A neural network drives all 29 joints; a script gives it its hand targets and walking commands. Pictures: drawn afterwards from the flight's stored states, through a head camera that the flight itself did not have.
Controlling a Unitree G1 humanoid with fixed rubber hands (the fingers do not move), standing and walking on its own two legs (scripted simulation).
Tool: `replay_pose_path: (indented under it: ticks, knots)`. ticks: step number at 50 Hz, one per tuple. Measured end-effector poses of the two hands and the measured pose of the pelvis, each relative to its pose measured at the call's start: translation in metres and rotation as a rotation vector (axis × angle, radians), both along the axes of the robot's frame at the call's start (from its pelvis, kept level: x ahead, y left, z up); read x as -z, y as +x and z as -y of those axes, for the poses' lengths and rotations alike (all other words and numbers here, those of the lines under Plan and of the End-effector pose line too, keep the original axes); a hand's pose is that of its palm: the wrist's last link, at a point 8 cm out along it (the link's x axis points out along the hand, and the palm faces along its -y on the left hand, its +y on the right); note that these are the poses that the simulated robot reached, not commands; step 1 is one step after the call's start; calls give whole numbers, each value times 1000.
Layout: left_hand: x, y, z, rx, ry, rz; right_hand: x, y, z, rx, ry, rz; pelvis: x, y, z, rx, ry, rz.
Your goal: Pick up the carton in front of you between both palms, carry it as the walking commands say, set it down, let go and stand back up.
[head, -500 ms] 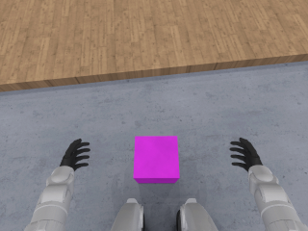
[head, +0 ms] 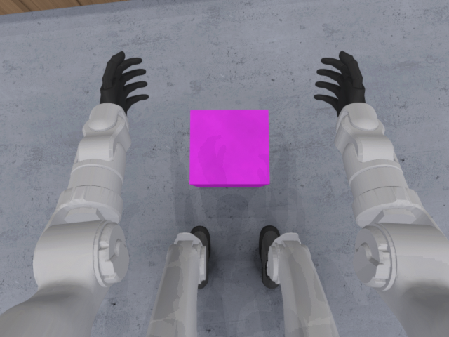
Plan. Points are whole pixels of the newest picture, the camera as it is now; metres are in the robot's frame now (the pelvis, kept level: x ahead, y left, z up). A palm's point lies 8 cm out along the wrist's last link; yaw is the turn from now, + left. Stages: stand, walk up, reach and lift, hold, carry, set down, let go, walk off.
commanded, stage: reach and lift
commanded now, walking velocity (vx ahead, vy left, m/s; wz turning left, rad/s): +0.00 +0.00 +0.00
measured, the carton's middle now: (228, 153) +0.47 +0.02 -0.50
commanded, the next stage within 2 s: none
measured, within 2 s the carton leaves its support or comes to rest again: leaves its support in 1.64 s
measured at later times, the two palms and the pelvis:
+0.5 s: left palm (152, 142) +0.47 +0.21 -0.34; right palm (308, 142) +0.47 -0.18 -0.34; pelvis -0.01 -0.01 -0.19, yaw -1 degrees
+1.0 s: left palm (164, 147) +0.48 +0.20 -0.44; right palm (294, 142) +0.49 -0.17 -0.43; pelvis -0.03 +0.00 -0.26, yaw -1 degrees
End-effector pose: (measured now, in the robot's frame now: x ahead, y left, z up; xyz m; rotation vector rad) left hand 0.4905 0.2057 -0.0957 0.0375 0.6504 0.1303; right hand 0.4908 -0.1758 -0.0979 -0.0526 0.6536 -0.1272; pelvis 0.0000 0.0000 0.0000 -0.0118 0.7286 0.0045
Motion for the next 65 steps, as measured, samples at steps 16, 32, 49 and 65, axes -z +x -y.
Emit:
replay_pose_path:
  ticks: [16, 32, 49, 65]
  knots:
    - [181, -17, -4, -23, 17, -57, 181, -16, 10, 6, -8, -59, 116, 12, 4, 7, -3, -165]
    - [289, -18, 2, -36, 16, -83, 289, -18, 1, 10, 3, -78, 220, -27, 7, 9, 0, -5]
    - [343, -11, 2, -15, 13, -74, 334, 3, -3, -15, -6, -76, 259, -29, 3, 20, 3, 66]
    - [333, -11, 34, 39, -10, -87, 326, -2, -33, -59, 18, -87, 247, -27, 3, 13, 0, 30]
